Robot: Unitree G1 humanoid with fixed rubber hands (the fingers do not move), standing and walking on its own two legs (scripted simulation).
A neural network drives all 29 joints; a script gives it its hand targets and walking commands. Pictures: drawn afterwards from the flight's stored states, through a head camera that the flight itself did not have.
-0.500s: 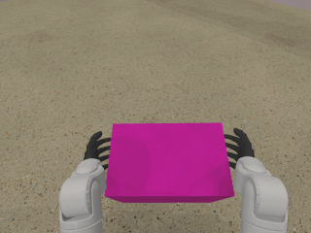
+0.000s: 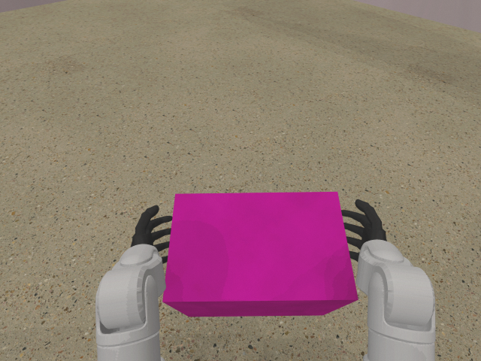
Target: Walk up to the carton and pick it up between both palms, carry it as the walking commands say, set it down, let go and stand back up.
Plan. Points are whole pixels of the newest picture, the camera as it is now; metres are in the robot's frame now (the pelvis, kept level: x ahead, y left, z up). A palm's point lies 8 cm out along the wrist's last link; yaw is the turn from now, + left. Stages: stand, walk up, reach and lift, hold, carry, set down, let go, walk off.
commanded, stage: carry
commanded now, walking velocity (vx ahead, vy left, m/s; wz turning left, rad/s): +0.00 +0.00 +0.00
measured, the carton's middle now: (256, 260) +0.29 +0.00 +0.01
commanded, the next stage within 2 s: none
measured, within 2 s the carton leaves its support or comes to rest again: neither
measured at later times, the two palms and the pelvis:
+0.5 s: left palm (150, 253) +0.26 +0.16 +0.08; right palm (371, 248) +0.26 -0.17 +0.09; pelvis +0.01 -0.01 +0.00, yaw +0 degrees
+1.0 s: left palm (168, 246) +0.29 +0.14 +0.05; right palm (370, 243) +0.29 -0.19 +0.06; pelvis +0.01 -0.02 +0.00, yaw +0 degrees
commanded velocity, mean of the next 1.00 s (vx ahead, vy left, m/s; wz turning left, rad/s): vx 0.00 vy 0.00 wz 0.00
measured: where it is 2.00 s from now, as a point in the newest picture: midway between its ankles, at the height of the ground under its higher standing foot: outside the picture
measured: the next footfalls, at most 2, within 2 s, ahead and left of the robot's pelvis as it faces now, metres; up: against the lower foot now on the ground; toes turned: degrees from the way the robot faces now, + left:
none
